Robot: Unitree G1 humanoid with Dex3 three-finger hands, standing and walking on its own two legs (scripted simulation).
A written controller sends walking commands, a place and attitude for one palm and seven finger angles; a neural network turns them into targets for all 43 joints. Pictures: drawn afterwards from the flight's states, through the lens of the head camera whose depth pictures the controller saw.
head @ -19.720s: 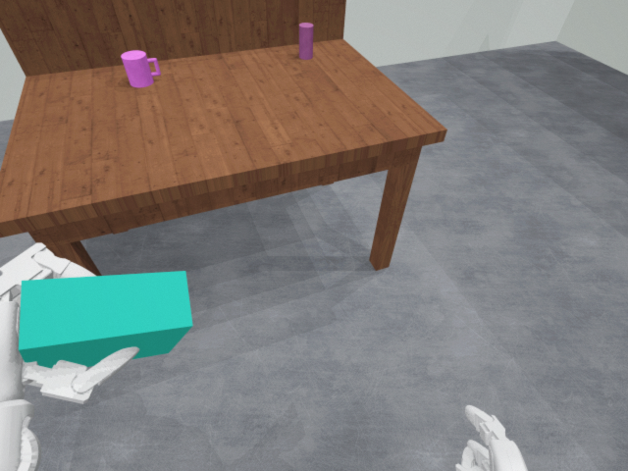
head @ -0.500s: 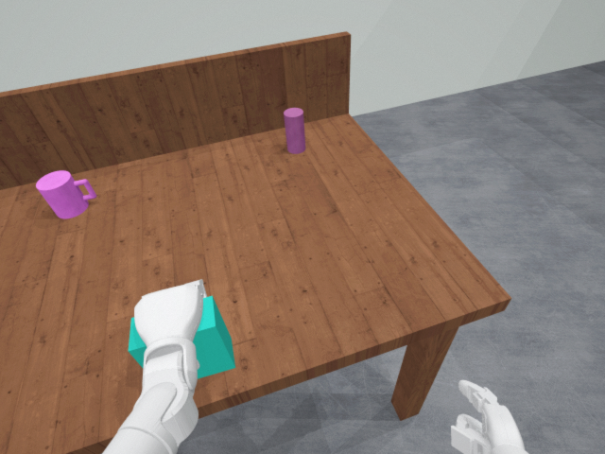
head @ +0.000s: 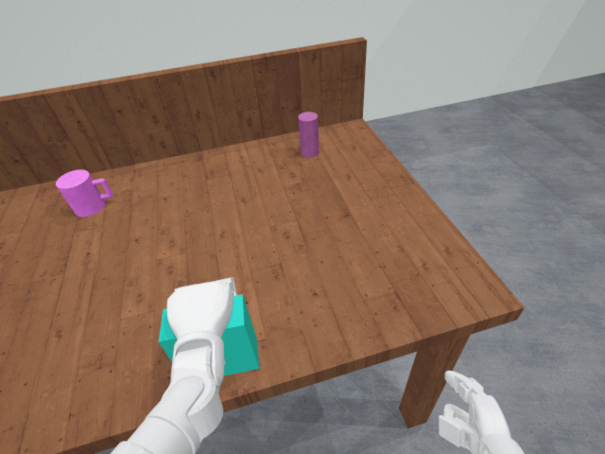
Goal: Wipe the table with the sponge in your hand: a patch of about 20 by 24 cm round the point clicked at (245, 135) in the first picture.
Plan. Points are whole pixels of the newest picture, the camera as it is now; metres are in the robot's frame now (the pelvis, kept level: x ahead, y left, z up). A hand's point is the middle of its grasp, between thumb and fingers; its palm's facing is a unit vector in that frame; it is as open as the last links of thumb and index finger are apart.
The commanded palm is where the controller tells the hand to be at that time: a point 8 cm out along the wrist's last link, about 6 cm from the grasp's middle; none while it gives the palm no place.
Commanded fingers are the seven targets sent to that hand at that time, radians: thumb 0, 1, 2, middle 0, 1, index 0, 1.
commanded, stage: slide across to the third lane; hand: left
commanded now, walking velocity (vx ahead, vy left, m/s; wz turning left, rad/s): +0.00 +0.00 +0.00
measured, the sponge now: (216, 347) +0.28 +0.19 -0.05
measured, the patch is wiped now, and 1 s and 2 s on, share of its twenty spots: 0.90 0.90 0.90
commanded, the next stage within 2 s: wipe forward along the third lane in 1.20 s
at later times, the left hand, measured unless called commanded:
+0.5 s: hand (240, 319) +0.30 +0.15 +0.00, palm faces -0.07 -0.04 -1.00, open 9.5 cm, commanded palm +0.27 +0.12 +0.04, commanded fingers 0.00 0.10 1.30 -1.20 -1.60 -1.20 -1.60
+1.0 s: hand (240, 320) +0.30 +0.15 +0.00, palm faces -0.05 -0.05 -1.00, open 9.5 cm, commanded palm +0.26 +0.12 +0.04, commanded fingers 0.00 0.10 1.30 -1.20 -1.60 -1.20 -1.60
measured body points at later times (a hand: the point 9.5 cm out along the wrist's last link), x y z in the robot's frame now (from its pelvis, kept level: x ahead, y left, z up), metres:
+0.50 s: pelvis -0.01 -0.01 +0.00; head -0.02 -0.05 +0.45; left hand +0.30 +0.15 +0.05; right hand +0.20 -0.23 -0.10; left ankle +0.01 +0.16 -0.72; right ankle +0.00 -0.14 -0.72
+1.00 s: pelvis -0.01 -0.01 +0.00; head -0.03 -0.05 +0.45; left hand +0.30 +0.15 +0.05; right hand +0.20 -0.23 -0.10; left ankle +0.01 +0.16 -0.72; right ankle +0.00 -0.14 -0.72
